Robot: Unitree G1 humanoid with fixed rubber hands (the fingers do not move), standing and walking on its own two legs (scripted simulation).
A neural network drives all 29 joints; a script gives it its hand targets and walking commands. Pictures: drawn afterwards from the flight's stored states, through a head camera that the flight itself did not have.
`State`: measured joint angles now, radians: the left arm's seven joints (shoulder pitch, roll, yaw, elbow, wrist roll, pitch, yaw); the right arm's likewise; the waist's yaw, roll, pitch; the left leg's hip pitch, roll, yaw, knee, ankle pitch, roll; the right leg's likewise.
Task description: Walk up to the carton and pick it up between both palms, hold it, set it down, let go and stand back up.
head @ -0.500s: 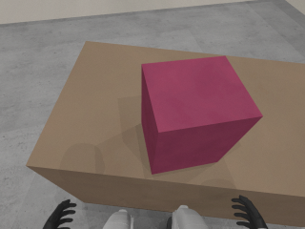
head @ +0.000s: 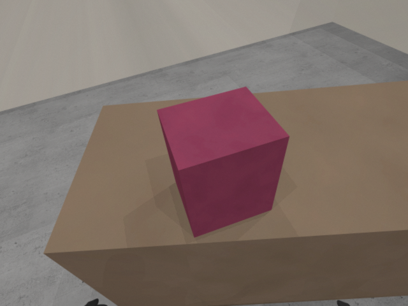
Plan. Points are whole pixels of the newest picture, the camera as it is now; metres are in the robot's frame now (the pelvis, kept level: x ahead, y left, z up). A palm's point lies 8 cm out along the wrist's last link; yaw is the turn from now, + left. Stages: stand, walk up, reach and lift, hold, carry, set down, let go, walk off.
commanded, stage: walk up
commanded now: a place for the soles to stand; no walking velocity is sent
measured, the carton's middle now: (219, 164) +0.43 -0.01 +0.03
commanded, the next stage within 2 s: none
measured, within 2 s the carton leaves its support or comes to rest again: neither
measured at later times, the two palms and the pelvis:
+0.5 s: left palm out of the picture +0.16 +0.24 -0.08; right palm out of the picture +0.11 -0.27 -0.08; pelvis +0.02 -0.01 +0.01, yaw -3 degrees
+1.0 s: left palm (103, 298) +0.18 +0.23 -0.07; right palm out of the picture +0.14 -0.28 -0.08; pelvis +0.03 -0.02 +0.01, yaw -3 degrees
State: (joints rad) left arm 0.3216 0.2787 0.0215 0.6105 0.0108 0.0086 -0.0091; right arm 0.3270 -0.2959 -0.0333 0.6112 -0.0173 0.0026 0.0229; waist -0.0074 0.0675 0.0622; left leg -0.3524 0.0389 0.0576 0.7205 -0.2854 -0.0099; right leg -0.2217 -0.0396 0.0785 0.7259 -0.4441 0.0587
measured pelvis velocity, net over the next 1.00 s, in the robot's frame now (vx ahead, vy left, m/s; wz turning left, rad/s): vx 0.03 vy -0.02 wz -0.05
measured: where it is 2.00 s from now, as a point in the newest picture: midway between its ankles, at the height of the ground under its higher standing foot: outside the picture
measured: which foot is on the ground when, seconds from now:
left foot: down 0.00-1.00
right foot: down 0.00-1.00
